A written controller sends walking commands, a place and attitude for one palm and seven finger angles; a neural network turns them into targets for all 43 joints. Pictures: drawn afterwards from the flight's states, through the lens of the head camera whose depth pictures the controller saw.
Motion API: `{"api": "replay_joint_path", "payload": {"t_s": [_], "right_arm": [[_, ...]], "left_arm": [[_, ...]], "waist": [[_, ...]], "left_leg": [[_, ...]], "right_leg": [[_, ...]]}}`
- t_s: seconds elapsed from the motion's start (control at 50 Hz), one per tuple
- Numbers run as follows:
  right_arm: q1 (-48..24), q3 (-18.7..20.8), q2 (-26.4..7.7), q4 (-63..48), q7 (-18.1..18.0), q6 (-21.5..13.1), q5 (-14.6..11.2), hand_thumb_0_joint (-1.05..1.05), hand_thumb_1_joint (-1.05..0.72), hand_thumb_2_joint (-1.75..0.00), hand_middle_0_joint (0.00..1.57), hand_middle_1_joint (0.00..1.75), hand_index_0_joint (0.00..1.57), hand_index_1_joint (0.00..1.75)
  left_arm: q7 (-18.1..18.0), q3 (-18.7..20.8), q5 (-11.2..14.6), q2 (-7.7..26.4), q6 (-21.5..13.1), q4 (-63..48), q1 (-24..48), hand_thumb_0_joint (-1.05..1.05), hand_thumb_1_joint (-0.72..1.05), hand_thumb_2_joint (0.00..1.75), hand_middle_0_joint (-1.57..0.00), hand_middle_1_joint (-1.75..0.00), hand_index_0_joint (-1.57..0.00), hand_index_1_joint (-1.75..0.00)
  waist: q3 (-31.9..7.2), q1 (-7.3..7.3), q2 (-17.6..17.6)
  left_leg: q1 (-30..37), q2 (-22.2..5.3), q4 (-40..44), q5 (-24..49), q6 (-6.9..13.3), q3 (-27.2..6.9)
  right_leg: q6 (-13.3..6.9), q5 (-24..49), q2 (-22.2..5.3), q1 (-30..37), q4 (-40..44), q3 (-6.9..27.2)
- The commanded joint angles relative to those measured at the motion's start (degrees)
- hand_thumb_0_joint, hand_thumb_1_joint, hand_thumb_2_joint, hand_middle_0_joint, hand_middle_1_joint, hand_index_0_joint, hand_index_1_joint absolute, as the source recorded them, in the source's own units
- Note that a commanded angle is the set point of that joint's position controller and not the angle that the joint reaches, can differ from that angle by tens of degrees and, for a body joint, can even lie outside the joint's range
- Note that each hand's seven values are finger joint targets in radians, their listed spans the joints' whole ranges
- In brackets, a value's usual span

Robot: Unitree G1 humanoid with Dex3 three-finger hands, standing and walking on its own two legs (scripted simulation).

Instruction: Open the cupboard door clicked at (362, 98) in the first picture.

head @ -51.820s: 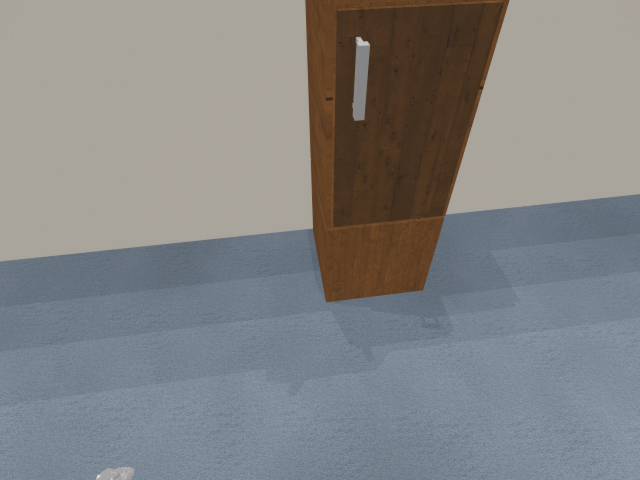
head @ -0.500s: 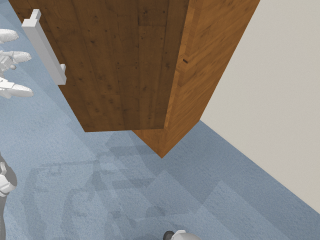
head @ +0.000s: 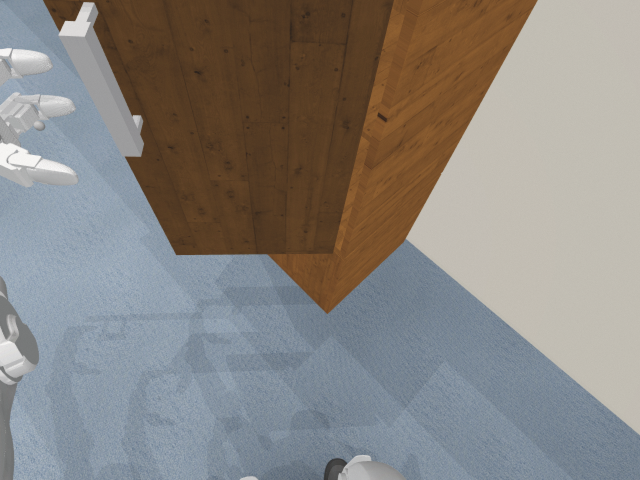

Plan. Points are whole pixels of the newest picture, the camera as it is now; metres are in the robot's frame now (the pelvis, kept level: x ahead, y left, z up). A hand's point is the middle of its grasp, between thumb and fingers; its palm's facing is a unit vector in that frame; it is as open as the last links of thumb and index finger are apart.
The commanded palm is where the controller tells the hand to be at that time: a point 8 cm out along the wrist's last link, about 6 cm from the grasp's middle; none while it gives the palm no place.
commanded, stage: move the hooked fingers beside the handle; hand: left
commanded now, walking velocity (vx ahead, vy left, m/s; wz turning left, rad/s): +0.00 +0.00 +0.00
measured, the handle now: (112, 87) +0.54 +0.21 +0.14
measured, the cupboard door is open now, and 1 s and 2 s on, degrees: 48 48 48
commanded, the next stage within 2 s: slide the fingers in behind the handle in 0.38 s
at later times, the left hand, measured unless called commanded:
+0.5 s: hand (29, 126) +0.48 +0.28 +0.14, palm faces -0.02 -1.00 +0.00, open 14.0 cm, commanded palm +0.46 +0.33 +0.13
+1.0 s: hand (76, 125) +0.48 +0.24 +0.14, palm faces -0.02 -1.00 -0.01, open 14.0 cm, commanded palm +0.46 +0.29 +0.13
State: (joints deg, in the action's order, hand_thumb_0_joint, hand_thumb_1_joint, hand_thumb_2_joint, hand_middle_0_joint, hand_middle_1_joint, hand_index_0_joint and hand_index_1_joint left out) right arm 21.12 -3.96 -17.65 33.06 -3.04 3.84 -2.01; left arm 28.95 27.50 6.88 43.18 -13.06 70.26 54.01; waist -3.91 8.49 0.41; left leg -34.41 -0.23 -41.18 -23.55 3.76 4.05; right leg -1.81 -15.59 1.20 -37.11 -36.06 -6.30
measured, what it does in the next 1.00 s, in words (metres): stands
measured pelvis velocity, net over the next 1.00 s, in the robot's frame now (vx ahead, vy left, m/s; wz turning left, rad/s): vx -0.01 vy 0.00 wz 0.00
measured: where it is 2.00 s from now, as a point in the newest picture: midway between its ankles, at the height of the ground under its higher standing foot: outside the picture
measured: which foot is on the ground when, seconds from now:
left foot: down 0.00-1.00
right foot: down 0.00-1.00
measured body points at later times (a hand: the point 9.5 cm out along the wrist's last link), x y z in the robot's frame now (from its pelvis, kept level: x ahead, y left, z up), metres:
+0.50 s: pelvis +0.00 +0.01 +0.00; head +0.10 +0.03 +0.44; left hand +0.47 +0.34 +0.14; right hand +0.00 -0.27 -0.10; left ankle -0.05 +0.07 -0.72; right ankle +0.01 -0.10 -0.71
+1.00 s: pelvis -0.01 +0.00 +0.00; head +0.09 +0.01 +0.44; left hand +0.48 +0.29 +0.14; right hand +0.01 -0.27 -0.11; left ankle -0.05 +0.07 -0.72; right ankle +0.01 -0.10 -0.72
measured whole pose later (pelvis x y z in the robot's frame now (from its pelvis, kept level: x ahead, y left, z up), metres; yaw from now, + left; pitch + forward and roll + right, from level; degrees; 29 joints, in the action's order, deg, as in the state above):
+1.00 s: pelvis -0.01 +0.00 +0.00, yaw +0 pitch +15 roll -2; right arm 23.0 -4.1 -16.9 34.9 -2.5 2.8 -1.8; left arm 24.6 24.0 8.3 37.0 -14.3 68.1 53.6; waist -4.0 8.1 1.0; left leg -33.7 0.0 -41.6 -23.4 3.8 4.1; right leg -1.8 -15.6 1.1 -36.5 -36.8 -6.1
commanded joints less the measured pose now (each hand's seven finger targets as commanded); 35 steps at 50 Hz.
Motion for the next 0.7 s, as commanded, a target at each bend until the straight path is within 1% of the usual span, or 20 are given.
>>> {"api": "replay_joint_path", "payload": {"t_s": [0.0, 0.02, 0.06, 0.08, 0.14, 0.18, 0.22, 0.26, 0.28, 0.32, 0.36, 0.38, 0.46, 0.48, 0.52, 0.56, 0.58, 0.62, 0.64, 0.68], "right_arm": [[10.52, 3.97, -11.19, -1.63, -0.7, -0.54, 0.24, 0.0, -0.9, -0.9, 0.2, 0.3, 0.2, 0.3], [10.49, 4.04, -11.23, -1.72, -0.79, -0.52, 0.09, 0.0, -0.9, -0.9, 0.2, 0.3, 0.2, 0.3], [10.52, 3.8, -11.24, -1.89, -0.9, -0.4, -0.06, 0.0, -0.9, -0.9, 0.2, 0.3, 0.2, 0.3], [10.5, 3.72, -11.29, -1.45, -0.9, -0.33, -0.03, 0.0, -0.9, -0.9, 0.2, 0.3, 0.2, 0.3], [11.22, 3.94, -11.4, -1.66, -0.74, -0.08, 0.14, 0.0, -0.9, -0.9, 0.2, 0.3, 0.2, 0.3], [11.65, 4.26, -11.49, -1.81, -0.56, -0.02, 0.35, 0.0, -0.9, -0.9, 0.2, 0.3, 0.2, 0.3], [12.1, 4.55, -11.64, -2.2, -0.21, 0.17, 0.49, 0.0, -0.9, -0.9, 0.2, 0.3, 0.2, 0.3], [11.85, 4.59, -11.54, -2.53, -0.21, 0.33, 0.44, 0.0, -0.9, -0.9, 0.2, 0.3, 0.2, 0.3], [11.81, 4.65, -11.53, -2.39, 0.04, 0.39, 0.44, 0.0, -0.9, -0.9, 0.2, 0.3, 0.2, 0.3], [11.71, 4.76, -11.4, -1.99, 0.13, 0.5, 0.4, 0.0, -0.9, -0.9, 0.2, 0.3, 0.2, 0.3], [11.62, 4.89, -11.32, -2.67, 0.2, 0.56, 0.39, 0.0, -0.9, -0.9, 0.2, 0.3, 0.2, 0.3], [11.33, 4.86, -11.01, -2.44, 0.31, 0.5, 0.4, 0.0, -0.9, -0.9, 0.2, 0.3, 0.2, 0.3], [11.32, 4.89, -11.13, -2.41, 0.27, 0.23, 0.3, 0.0, -0.9, -0.9, 0.2, 0.3, 0.2, 0.3], [11.27, 4.93, -11.23, -2.11, 0.25, 0.16, 0.35, 0.0, -0.9, -0.9, 0.2, 0.3, 0.2, 0.3], [10.86, 4.76, -10.9, -2.27, 0.23, -0.15, 0.31, 0.0, -0.9, -0.9, 0.2, 0.3, 0.2, 0.3], [10.87, 4.89, -10.79, -2.21, 0.09, -0.54, 0.33, 0.0, -0.9, -0.9, 0.2, 0.3, 0.2, 0.3], [10.59, 4.96, -10.66, -1.97, 0.19, -0.63, 0.51, 0.0, -0.9, -0.9, 0.2, 0.3, 0.2, 0.3], [10.6, 4.89, -10.44, -1.58, 0.39, -0.92, 0.66, 0.0, -0.9, -0.9, 0.2, 0.3, 0.2, 0.3], [10.54, 4.88, -10.52, -1.49, 0.37, -0.97, 0.6, 0.0, -0.9, -0.9, 0.2, 0.3, 0.2, 0.3], [10.03, 4.67, -10.37, -1.72, 0.34, -1.08, 0.47, 0.0, -0.9, -0.9, 0.2, 0.3, 0.2, 0.3]], "left_arm": [[1.13, 4.0, 2.48, 21.72, -4.77, -12.02, 27.75, 0.0, -0.5, 0.3, -0.3, -1.2, -0.3, -1.2], [1.68, 4.01, 2.68, 21.45, -4.38, -11.16, 26.62, 0.0, -0.5, 0.3, -0.3, -1.2, -0.3, -1.2], [2.76, 2.3, 2.87, 19.59, -3.21, -9.3, 25.25, 0.0, -0.5, 0.3, -0.3, -1.2, -0.3, -1.2], [2.95, 1.89, 2.23, 20.15, -2.67, -9.36, 25.69, 0.0, -0.5, 0.3, -0.3, -1.2, -0.3, -1.2], [3.08, 1.16, 1.69, 19.29, -1.61, -8.55, 22.69, 0.0, -0.5, 0.3, -0.3, -1.2, -0.3, -1.2], [3.35, 1.78, 2.71, 19.14, -2.38, -11.57, 23.69, 0.0, -0.5, 0.3, -0.3, -1.2, -0.3, -1.2], [3.51, 4.38, 3.66, 20.69, -3.16, -12.68, 21.03, 0.0, -0.5, 0.3, -0.3, -1.2, -0.3, -1.2], [3.69, 4.36, 4.79, 20.01, -4.06, -15.11, 22.31, 0.0, -0.5, 0.3, -0.3, -1.2, -0.3, -1.2], [3.64, 5.12, 4.62, 20.71, -4.06, -14.91, 22.05, 0.0, -0.5, 0.3, -0.3, -1.2, -0.3, -1.2], [3.2, 4.17, 4.16, 19.6, -3.93, -14.72, 21.96, 0.0, -0.5, 0.3, -0.3, -1.2, -0.3, -1.2], [2.49, 4.45, 3.85, 19.77, -3.94, -16.33, 20.68, 0.0, -0.5, 0.3, -0.3, -1.2, -0.3, -1.2], [2.31, 3.28, 3.56, 18.55, -3.69, -16.94, 21.01, 0.0, -0.5, 0.3, -0.3, -1.2, -0.3, -1.2], [1.84, 1.59, 4.57, 15.21, -3.07, -15.38, 20.03, 0.0, -0.5, 0.3, -0.3, -1.2, -0.3, -1.2], [1.87, 2.35, 4.42, 16.42, -3.01, -15.59, 21.2, 0.0, -0.5, 0.3, -0.3, -1.2, -0.3, -1.2], [1.69, -0.22, 4.44, 13.25, -2.84, -16.26, 22.4, 0.0, -0.5, 0.3, -0.3, -1.2, -0.3, -1.2], [1.14, -1.61, 4.61, 11.16, -3.36, -17.34, 23.16, 0.0, -0.5, 0.3, -0.3, -1.2, -0.3, -1.2], [0.62, -0.96, 4.14, 12.09, -3.65, -19.13, 23.57, 0.0, -0.5, 0.3, -0.3, -1.2, -0.3, -1.2], [-0.23, -1.86, 4.38, 9.74, -3.6, -17.49, 22.95, 0.0, -0.5, 0.3, -0.3, -1.2, -0.3, -1.2], [-0.66, -0.94, 4.32, 10.68, -3.44, -16.5, 22.51, 0.0, -0.5, 0.3, -0.3, -1.2, -0.3, -1.2], [-1.22, -0.91, 4.55, 10.42, -3.29, -16.27, 23.02, 0.0, -0.5, 0.3, -0.3, -1.2, -0.3, -1.2]], "waist": [[-26.74, 0.56, 7.28], [-26.28, 0.47, 6.41], [-24.81, 0.43, 7.77], [-23.9, 0.35, 9.62], [-22.33, 0.19, 8.09], [-25.31, -0.17, 10.24], [-27.22, -1.05, 7.38], [-27.71, -0.91, 7.78], [-27.18, -1.34, 9.61], [-24.78, -0.95, 9.69], [-25.77, -1.76, 11.19], [-25.67, -1.46, 13.52], [-22.7, -0.67, 8.8], [-23.7, -0.75, 8.83], [-22.93, -0.16, 8.63], [-23.26, 0.05, 9.9], [-24.78, -0.76, 13.11], [-23.95, -0.18, 10.02], [-22.91, -0.17, 7.83], [-23.07, -0.42, 7.62]], "left_leg": [[13.53, -1.52, 2.36, 31.61, -2.47, -7.3], [12.96, -1.46, 2.47, 31.22, -2.08, -7.08], [12.31, -1.3, 2.52, 31.62, -2.08, -6.83], [12.39, -1.33, 2.56, 31.6, -2.33, -6.9], [11.31, -1.42, 2.78, 31.14, -2.35, -7.03], [14.93, -1.77, 2.4, 35.45, -3.17, -7.37], [14.93, -1.91, 2.12, 36.9, -3.15, -7.46], [15.7, -1.98, 2.12, 38.45, -3.23, -7.52], [16.22, -2.0, 2.23, 38.4, -3.5, -7.57], [16.41, -2.11, 2.5, 37.41, -3.56, -7.74], [18.11, -2.18, 2.41, 40.34, -4.02, -8.0], [19.34, -2.24, 2.36, 40.82, -4.31, -7.88], [18.27, -2.58, 2.66, 39.42, -4.18, -8.24], [18.21, -2.5, 2.7, 38.68, -4.2, -8.24], [18.05, -2.51, 3.09, 37.14, -4.24, -8.49], [20.63, -2.83, 2.81, 40.04, -4.7, -9.05], [22.43, -2.94, 2.57, 41.56, -5.33, -9.47], [22.14, -3.19, 2.54, 40.7, -5.36, -9.59], [19.93, -2.98, 2.62, 38.67, -4.83, -9.14], [18.57, -2.61, 2.9, 37.67, -4.55, -8.75]], "right_leg": [[0.43, 22.11, 0.74, 14.99, 0.16, 5.62], [0.54, 22.63, 0.62, 15.5, 0.29, 5.74], [0.29, 22.5, 0.59, 14.5, 0.2, 5.57], [0.41, 21.66, 0.53, 13.1, 0.46, 5.54], [0.42, 20.66, 0.64, 12.13, 0.55, 5.04], [0.21, 21.48, 0.9, 11.62, 0.31, 4.76], [0.18, 22.92, 1.12, 13.6, -0.04, 4.8], [-0.09, 24.0, 1.29, 13.91, -0.34, 4.69], [0.03, 23.11, 1.27, 12.99, -0.05, 4.75], [0.15, 21.07, 1.3, 11.14, 0.41, 4.5], [-0.14, 21.03, 1.38, 10.85, 0.02, 4.24], [0.05, 20.62, 1.3, 9.67, 0.4, 4.26], [0.03, 19.24, 1.58, 8.94, 0.76, 3.73], [0.19, 19.55, 1.47, 9.66, 0.69, 3.95], [0.21, 18.46, 1.35, 9.04, 0.76, 3.68], [-0.02, 18.1, 1.43, 7.54, 0.71, 3.46], [-0.05, 17.38, 1.37, 6.66, 0.53, 3.53], [0.1, 16.94, 1.46, 6.39, 0.72, 3.3], [0.15, 17.34, 1.41, 7.56, 0.75, 3.46], [0.11, 18.46, 1.2, 9.16, 0.52, 3.67]]}}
